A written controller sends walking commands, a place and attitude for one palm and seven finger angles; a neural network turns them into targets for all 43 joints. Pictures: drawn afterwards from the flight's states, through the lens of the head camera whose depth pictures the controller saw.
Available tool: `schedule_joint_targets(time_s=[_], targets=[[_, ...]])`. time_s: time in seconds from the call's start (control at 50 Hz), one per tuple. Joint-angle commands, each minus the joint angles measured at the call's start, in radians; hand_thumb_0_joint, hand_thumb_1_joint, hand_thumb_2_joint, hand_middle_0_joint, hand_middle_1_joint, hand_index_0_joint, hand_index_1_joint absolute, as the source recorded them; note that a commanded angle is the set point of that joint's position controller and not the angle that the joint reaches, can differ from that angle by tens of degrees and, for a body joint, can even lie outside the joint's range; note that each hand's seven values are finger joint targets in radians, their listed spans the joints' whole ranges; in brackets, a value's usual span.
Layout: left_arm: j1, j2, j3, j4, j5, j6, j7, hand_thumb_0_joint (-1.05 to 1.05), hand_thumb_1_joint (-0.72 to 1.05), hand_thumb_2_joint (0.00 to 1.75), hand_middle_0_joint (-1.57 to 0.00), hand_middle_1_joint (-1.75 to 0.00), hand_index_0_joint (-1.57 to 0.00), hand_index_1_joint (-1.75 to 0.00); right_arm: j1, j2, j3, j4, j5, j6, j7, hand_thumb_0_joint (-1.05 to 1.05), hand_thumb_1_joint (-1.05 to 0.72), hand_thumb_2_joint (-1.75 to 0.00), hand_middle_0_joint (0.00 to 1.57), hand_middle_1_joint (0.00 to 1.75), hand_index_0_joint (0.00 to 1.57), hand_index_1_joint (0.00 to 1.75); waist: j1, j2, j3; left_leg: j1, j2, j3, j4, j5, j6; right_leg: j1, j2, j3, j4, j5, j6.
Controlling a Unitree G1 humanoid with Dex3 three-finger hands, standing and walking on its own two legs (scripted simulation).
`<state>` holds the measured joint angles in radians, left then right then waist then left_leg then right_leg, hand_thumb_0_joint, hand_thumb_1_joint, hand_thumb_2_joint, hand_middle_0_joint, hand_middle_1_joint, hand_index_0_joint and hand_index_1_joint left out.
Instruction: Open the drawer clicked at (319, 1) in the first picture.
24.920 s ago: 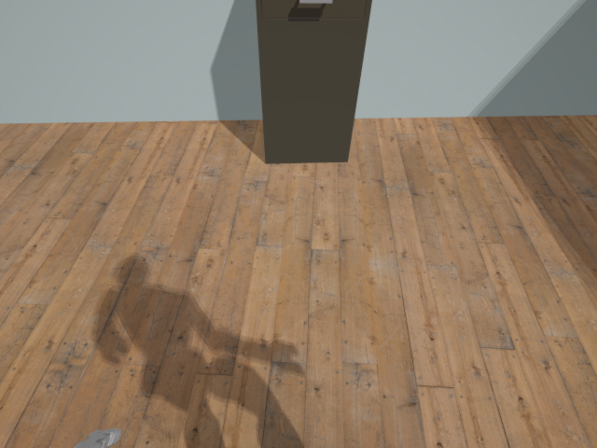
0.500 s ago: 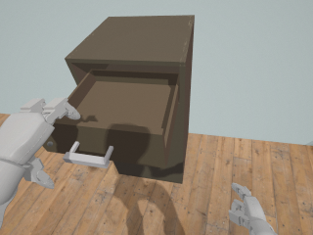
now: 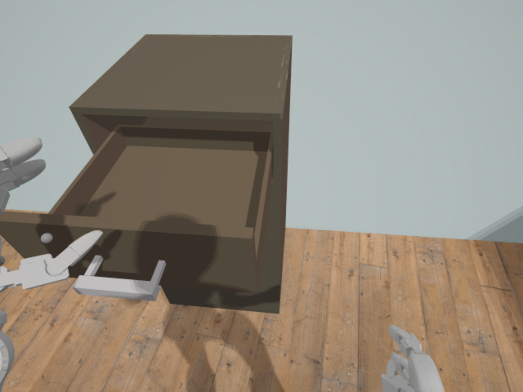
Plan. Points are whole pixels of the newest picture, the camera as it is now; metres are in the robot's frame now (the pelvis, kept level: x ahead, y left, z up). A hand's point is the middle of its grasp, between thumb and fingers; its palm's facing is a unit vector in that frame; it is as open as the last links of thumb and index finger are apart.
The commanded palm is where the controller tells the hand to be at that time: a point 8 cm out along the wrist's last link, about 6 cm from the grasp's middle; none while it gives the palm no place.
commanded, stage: draw the hand back to the body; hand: left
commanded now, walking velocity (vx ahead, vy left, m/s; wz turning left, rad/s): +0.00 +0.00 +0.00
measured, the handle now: (122, 276) +0.26 +0.26 +0.04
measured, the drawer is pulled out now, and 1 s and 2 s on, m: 0.30 0.30 0.30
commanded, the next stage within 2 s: step back with the hand held close in 0.46 s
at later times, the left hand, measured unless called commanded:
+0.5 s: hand (38, 264) +0.17 +0.24 +0.22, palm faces +0.51 -0.79 -0.36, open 7.5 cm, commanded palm +0.11 +0.27 +0.23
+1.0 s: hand (8, 303) +0.14 +0.25 +0.21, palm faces +0.36 -0.74 -0.57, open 7.4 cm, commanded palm +0.07 +0.30 +0.23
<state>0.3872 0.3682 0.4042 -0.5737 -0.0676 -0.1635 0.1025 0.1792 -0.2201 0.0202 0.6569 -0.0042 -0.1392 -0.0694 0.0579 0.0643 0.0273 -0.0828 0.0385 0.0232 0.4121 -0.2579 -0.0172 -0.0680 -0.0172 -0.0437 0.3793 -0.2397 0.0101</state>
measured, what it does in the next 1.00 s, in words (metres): shifts its weight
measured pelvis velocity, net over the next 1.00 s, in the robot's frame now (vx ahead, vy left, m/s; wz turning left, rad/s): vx -0.06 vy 0.02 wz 0.01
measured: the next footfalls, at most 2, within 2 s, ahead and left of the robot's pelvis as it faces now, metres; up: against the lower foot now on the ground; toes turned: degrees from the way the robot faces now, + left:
right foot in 1.62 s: -0.27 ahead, -0.12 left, +0.00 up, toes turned -2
left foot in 1.86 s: -0.23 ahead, +0.11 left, +0.00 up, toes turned +10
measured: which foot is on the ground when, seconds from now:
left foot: down 0.00-1.00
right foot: down 0.00-1.00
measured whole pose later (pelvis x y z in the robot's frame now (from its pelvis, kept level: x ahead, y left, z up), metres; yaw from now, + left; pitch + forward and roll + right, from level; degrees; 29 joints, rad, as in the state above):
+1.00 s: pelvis -0.06 +0.02 -0.01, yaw +1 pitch +1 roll +0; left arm 0.60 0.50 0.51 -0.75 -0.06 -0.20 0.11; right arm 0.17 -0.22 -0.01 0.54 0.01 -0.05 -0.07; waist 0.01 -0.01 0.06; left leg -0.33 0.00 0.03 0.52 -0.21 0.02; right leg -0.32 -0.06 -0.03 0.51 -0.20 0.04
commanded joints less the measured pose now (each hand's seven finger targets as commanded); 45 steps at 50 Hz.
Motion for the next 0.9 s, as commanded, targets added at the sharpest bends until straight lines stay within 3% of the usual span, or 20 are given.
schedule_joint_targets(time_s=[0.0,0.02,0.06,0.12,0.16,0.24,0.26,0.3,0.32,0.36,0.42,0.54,0.56,0.58,0.6,0.62,0.68,0.72,0.78,0.88], targets=[[-0.06,0.134,0.079,-0.166,-0.009,-0.034,0.004,0.0,0.48,0.72,-0.23,-0.57,-0.23,-0.57,-0.149,-0.092,-0.039,-0.179,0.003,-0.043,-0.001,0.0,-0.9,-0.9,0.2,0.3,0.2,0.3,0.013,-0.016,-0.096,0.009,-0.009,0.021,-0.042,0.298,0.02,0.003,0.022,-0.023,-0.037,0.269,-0.016],[-0.052,0.141,0.086,-0.177,-0.008,-0.037,0.006,0.0,0.51,0.74,-0.23,-0.55,-0.23,-0.55,-0.147,-0.09,-0.038,-0.18,-0.001,-0.043,-0.001,0.0,-0.9,-0.9,0.2,0.3,0.2,0.3,0.015,-0.038,-0.111,0.011,-0.012,0.017,-0.041,0.301,0.02,0.011,0.023,-0.026,-0.034,0.274,-0.016],[-0.058,0.159,0.096,-0.219,-0.004,-0.038,0.009,0.0,0.58,0.76,-0.22,-0.5,-0.22,-0.5,-0.155,-0.091,-0.037,-0.183,-0.001,-0.046,-0.003,0.0,-0.9,-0.9,0.2,0.3,0.2,0.3,0.018,0.007,-0.132,0.025,-0.016,0.018,-0.034,0.305,0.019,0.012,0.025,-0.02,-0.037,0.276,-0.02],[-0.039,0.153,0.09,-0.241,0.0,-0.037,0.015,0.0,0.69,0.81,-0.22,-0.43,-0.22,-0.43,-0.149,-0.08,-0.034,-0.187,-0.004,-0.049,-0.005,0.0,-0.9,-0.9,0.2,0.3,0.2,0.3,0.016,-0.001,-0.14,0.022,-0.017,0.016,-0.032,0.297,0.017,0.012,0.024,-0.022,-0.033,0.268,-0.018],[-0.057,0.175,0.105,-0.245,0.0,-0.032,0.019,0.0,0.76,0.84,-0.21,-0.39,-0.21,-0.39,-0.157,-0.083,-0.032,-0.183,-0.004,-0.053,-0.012,0.0,-0.9,-0.9,0.2,0.3,0.2,0.3,0.016,0.0,-0.108,0.019,-0.021,0.016,-0.031,0.27,0.016,-0.009,0.028,-0.019,-0.052,0.252,-0.018],[-0.078,0.145,0.085,-0.194,0.0,-0.023,0.02,0.0,0.9,0.9,-0.2,-0.3,-0.2,-0.3,-0.15,-0.076,-0.029,-0.176,-0.003,-0.051,-0.013,0.0,-0.9,-0.9,0.2,0.3,0.2,0.3,0.008,-0.013,-0.063,0.007,-0.018,0.012,-0.04,0.231,0.017,-0.035,0.027,-0.021,-0.059,0.205,-0.016],[-0.096,0.144,0.082,-0.195,0.001,-0.022,0.018,0.0,0.9,0.9,-0.2,-0.3,-0.2,-0.3,-0.155,-0.08,-0.031,-0.174,-0.002,-0.053,-0.015,0.0,-0.9,-0.9,0.2,0.3,0.2,0.3,0.007,0.008,-0.043,0.009,-0.021,0.013,-0.041,0.22,0.017,-0.047,0.03,-0.016,-0.075,0.193,-0.018],[-0.095,0.137,0.078,-0.166,-0.001,-0.02,0.017,0.0,0.9,0.9,-0.2,-0.3,-0.2,-0.3,-0.153,-0.076,-0.028,-0.175,-0.003,-0.051,-0.015,0.0,-0.9,-0.9,0.2,0.3,0.2,0.3,0.009,-0.014,-0.036,-0.003,-0.02,0.005,-0.05,0.197,0.018,-0.044,0.027,-0.018,-0.071,0.162,-0.018],[-0.099,0.132,0.073,-0.166,-0.001,-0.021,0.016,0.0,0.9,0.9,-0.2,-0.3,-0.2,-0.3,-0.155,-0.077,-0.028,-0.177,-0.002,-0.05,-0.013,0.0,-0.9,-0.9,0.2,0.3,0.2,0.3,0.009,-0.025,-0.04,0.0,-0.019,0.001,-0.052,0.199,0.019,-0.04,0.027,-0.019,-0.068,0.16,-0.018],[-0.099,0.143,0.081,-0.178,-0.001,-0.022,0.015,0.0,0.9,0.9,-0.2,-0.3,-0.2,-0.3,-0.162,-0.079,-0.031,-0.177,-0.004,-0.052,-0.013,0.0,-0.9,-0.9,0.2,0.3,0.2,0.3,0.016,0.019,-0.058,0.013,-0.024,0.006,-0.051,0.2,0.018,-0.033,0.026,-0.012,-0.075,0.165,-0.021],[-0.086,0.139,0.074,-0.181,-0.001,-0.022,0.013,0.0,0.9,0.9,-0.2,-0.3,-0.2,-0.3,-0.161,-0.076,-0.028,-0.183,-0.005,-0.051,-0.01,0.0,-0.9,-0.9,0.2,0.3,0.2,0.3,0.019,-0.015,-0.075,0.006,-0.022,-0.001,-0.05,0.195,0.018,-0.021,0.025,-0.015,-0.065,0.154,-0.019],[-0.079,0.152,0.084,-0.206,0.0,-0.028,0.017,0.0,0.9,0.9,-0.2,-0.3,-0.2,-0.3,-0.166,-0.072,-0.028,-0.185,-0.005,-0.058,-0.011,0.0,-0.9,-0.9,0.2,0.3,0.2,0.3,0.02,0.011,-0.075,0.004,-0.027,0.003,-0.048,0.173,0.018,-0.025,0.023,-0.007,-0.076,0.135,-0.019],[-0.246,0.326,0.249,-0.266,0.008,-0.077,0.026,0.0,0.9,0.9,-0.2,-0.3,-0.2,-0.3,-0.147,-0.092,-0.011,-0.228,0.014,-0.032,0.004,0.0,-0.9,-0.9,0.2,0.3,0.2,0.3,-0.025,0.059,0.052,-0.104,-0.022,-0.011,-0.029,0.085,0.027,-0.144,-0.023,0.054,-0.128,0.121,-0.018],[-0.066,0.216,0.166,-0.164,0.001,-0.073,0.012,0.0,0.9,0.9,-0.2,-0.3,-0.2,-0.3,-0.151,-0.096,-0.031,-0.214,0.006,-0.014,-0.003,0.0,-0.9,-0.9,0.2,0.3,0.2,0.3,-0.027,-0.08,0.016,-0.116,-0.017,-0.033,0.009,0.105,0.034,-0.174,-0.047,0.053,-0.138,0.124,-0.013],[-0.011,0.203,0.146,-0.161,0.002,-0.066,0.005,0.0,0.9,0.9,-0.2,-0.3,-0.2,-0.3,-0.149,-0.1,-0.036,-0.221,0.006,-0.001,0.002,0.0,-0.9,-0.9,0.2,0.3,0.2,0.3,-0.028,-0.14,0.002,-0.1,-0.021,-0.027,0.042,0.13,0.037,-0.191,-0.062,0.067,-0.152,0.134,-0.017],[-0.009,0.183,0.122,-0.167,0.003,-0.064,0.001,0.0,0.9,0.9,-0.2,-0.3,-0.2,-0.3,-0.146,-0.101,-0.039,-0.226,0.013,0.008,0.005,0.0,-0.9,-0.9,0.2,0.3,0.2,0.3,-0.036,-0.149,-0.017,-0.093,-0.024,-0.019,0.076,0.141,0.036,-0.2,-0.082,0.077,-0.152,0.144,-0.023],[0.059,0.188,0.131,-0.199,0.002,-0.079,0.005,0.0,0.9,0.9,-0.2,-0.3,-0.2,-0.3,-0.126,-0.11,-0.05,-0.228,0.014,0.018,0.004,0.0,-0.9,-0.9,0.2,0.3,0.2,0.3,-0.042,-0.079,-0.115,-0.091,-0.018,-0.019,0.091,0.209,0.031,-0.165,-0.101,0.057,-0.092,0.231,-0.032],[0.104,0.199,0.145,-0.244,0.001,-0.079,0.009,0.0,0.9,0.9,-0.2,-0.3,-0.2,-0.3,-0.114,-0.12,-0.061,-0.242,0.017,0.028,0.004,0.0,-0.9,-0.9,0.2,0.3,0.2,0.3,-0.042,-0.029,-0.168,-0.087,0.0,-0.019,0.065,0.294,0.03,-0.137,-0.079,0.032,-0.038,0.268,-0.017],[0.159,0.24,0.198,-0.303,-0.002,-0.088,0.018,0.0,0.9,0.9,-0.2,-0.3,-0.2,-0.3,-0.109,-0.121,-0.074,-0.261,0.018,0.042,0.0,0.0,-0.9,-0.9,0.2,0.3,0.2,0.3,-0.038,-0.032,-0.234,-0.097,0.021,-0.033,0.055,0.425,0.031,-0.082,-0.052,0.008,0.037,0.349,-0.004],[0.208,0.263,0.234,-0.385,-0.005,-0.095,0.032,0.0,0.9,0.9,-0.2,-0.3,-0.2,-0.3,-0.102,-0.123,-0.081,-0.286,0.018,0.045,-0.001,0.0,-0.9,-0.9,0.2,0.3,0.2,0.3,-0.033,0.032,-0.26,-0.161,0.051,-0.072,0.031,0.462,0.033,-0.058,-0.018,-0.009,0.132,0.337,0.004]])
